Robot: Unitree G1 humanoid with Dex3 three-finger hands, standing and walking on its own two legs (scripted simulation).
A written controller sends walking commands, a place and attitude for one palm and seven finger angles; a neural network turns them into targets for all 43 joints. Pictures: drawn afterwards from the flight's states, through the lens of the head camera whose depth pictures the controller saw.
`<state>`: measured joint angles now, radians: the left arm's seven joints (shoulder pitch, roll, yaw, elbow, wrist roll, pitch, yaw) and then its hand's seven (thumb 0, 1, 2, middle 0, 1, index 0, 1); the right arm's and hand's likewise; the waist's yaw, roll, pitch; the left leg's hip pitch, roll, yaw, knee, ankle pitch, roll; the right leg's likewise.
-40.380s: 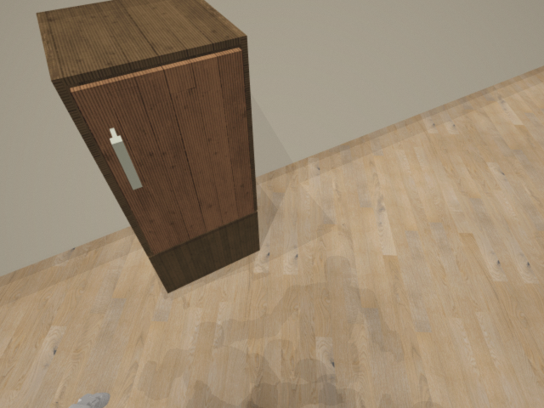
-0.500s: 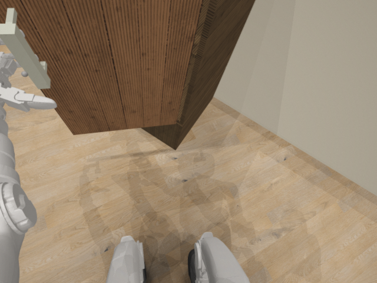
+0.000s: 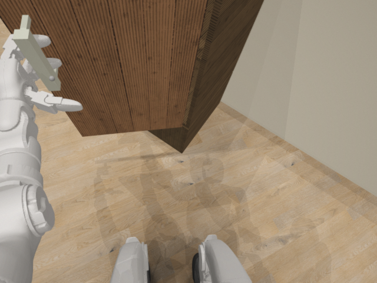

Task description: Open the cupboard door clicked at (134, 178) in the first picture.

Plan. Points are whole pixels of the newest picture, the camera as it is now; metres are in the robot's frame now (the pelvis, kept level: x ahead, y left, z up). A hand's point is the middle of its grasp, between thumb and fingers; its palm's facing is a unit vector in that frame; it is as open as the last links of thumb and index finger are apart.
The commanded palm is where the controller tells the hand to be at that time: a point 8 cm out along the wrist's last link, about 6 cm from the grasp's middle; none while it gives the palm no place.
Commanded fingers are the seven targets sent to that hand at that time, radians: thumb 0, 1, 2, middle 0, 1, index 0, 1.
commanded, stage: slide the fingers in behind the handle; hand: left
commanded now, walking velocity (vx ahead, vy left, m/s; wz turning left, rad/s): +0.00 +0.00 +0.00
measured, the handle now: (41, 56) +0.56 +0.27 +0.06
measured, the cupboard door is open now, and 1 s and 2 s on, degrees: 43 43 78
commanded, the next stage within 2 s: close the thumb around the handle in 0.26 s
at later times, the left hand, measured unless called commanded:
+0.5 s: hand (52, 76) +0.51 +0.24 +0.06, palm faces +0.12 -0.99 -0.01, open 13.6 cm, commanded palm +0.50 +0.27 +0.06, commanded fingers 0.00 -0.05 0.49 -0.33 -1.25 -0.33 -1.25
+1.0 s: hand (52, 75) +0.51 +0.24 +0.06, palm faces +0.12 -0.99 -0.01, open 5.7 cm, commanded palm +0.49 +0.27 +0.06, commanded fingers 0.00 0.90 0.90 -0.40 -1.35 -0.40 -1.35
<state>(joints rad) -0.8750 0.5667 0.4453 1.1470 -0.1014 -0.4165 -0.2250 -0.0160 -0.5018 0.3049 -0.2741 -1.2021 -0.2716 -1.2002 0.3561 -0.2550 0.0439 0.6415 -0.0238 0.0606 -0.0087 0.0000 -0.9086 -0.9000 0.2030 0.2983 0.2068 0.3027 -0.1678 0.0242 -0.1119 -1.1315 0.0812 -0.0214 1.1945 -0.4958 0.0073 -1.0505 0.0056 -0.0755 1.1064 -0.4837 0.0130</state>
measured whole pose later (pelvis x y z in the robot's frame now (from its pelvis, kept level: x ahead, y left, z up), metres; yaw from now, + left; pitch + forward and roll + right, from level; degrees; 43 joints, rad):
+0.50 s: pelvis +0.00 -0.01 +0.00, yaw +0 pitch +25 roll -5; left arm -0.91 0.59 0.44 1.18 -0.11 -0.42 -0.26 -0.02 -0.43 0.34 -0.29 -1.21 -0.29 -1.21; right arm 0.35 -0.27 0.04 0.65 -0.02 0.06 -0.02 0.00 -0.91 -0.90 0.20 0.30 0.21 0.30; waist -0.17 0.02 -0.11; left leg -1.15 0.08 -0.03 1.20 -0.50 0.00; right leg -1.06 0.01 -0.08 1.11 -0.49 0.01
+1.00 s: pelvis +0.01 +0.00 +0.00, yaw +0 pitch +25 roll -5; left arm -0.88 0.58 0.45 1.15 -0.11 -0.42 -0.25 0.00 0.72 0.83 -0.36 -1.34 -0.37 -1.33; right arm 0.37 -0.25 0.05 0.65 -0.02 0.07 -0.01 0.00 -0.91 -0.90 0.20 0.30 0.21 0.30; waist -0.17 0.02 -0.11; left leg -1.13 0.08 -0.02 1.19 -0.50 0.01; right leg -1.05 0.01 -0.07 1.10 -0.49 0.02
